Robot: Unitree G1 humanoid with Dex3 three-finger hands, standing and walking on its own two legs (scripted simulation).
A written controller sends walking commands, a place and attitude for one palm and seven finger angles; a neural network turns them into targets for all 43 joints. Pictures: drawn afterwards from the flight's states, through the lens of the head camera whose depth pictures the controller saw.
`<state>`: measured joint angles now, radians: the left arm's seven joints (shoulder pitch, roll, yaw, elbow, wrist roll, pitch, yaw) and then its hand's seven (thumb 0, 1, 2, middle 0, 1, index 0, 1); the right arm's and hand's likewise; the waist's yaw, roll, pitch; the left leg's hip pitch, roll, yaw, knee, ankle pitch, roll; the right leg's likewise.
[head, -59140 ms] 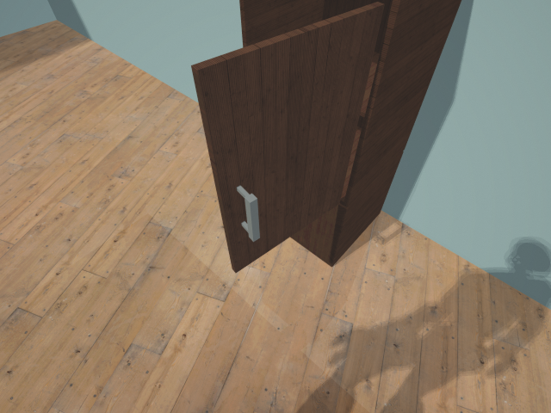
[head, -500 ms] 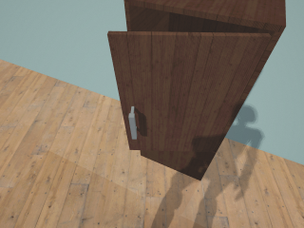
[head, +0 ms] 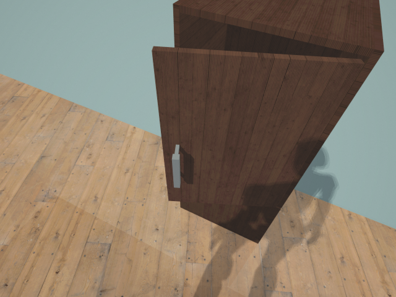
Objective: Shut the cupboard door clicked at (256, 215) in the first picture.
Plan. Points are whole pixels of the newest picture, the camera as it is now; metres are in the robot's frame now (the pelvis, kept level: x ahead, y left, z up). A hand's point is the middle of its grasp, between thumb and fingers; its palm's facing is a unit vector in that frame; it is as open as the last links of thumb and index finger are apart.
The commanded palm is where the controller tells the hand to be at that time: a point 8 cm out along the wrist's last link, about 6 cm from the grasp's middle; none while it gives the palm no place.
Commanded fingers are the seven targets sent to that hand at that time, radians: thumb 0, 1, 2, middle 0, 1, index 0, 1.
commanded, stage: shuffle to correct the standing spot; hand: left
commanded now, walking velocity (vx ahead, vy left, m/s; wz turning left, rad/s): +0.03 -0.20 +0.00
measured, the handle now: (177, 166) +0.47 +0.09 -0.09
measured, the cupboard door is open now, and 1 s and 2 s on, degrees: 23 23 23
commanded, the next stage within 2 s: come to a stop and stand still in 0.64 s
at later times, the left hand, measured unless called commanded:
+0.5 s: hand out of the picture +0.00 +0.11 -0.19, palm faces +0.03 -0.99 -0.13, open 7.4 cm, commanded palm none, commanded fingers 0.00 0.90 0.90 -0.20 -0.30 -0.20 -0.30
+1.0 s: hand out of the picture +0.09 +0.03 -0.17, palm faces -0.01 -0.98 -0.22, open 7.3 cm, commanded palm none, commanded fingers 0.00 0.90 0.90 -0.20 -0.30 -0.20 -0.30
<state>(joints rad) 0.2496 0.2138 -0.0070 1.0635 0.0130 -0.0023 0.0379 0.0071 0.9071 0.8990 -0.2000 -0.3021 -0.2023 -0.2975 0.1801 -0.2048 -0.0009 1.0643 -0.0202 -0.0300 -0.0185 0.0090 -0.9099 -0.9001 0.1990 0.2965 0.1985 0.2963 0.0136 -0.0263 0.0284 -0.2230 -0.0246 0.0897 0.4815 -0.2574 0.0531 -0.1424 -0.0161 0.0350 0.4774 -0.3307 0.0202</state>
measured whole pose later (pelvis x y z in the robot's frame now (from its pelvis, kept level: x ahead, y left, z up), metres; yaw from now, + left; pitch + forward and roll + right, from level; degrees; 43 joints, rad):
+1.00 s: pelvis +0.01 -0.15 -0.01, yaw -1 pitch +0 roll +0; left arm 0.18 0.15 0.03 0.98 0.03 0.00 0.02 0.00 0.91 0.90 -0.20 -0.30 -0.20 -0.30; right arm 0.29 -0.21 -0.06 1.05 -0.03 0.04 -0.01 0.01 -0.91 -0.90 0.20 0.30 0.20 0.30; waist -0.01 0.03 0.05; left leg -0.38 0.06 0.03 0.85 -0.49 -0.02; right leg -0.30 -0.07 -0.03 0.59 -0.29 0.04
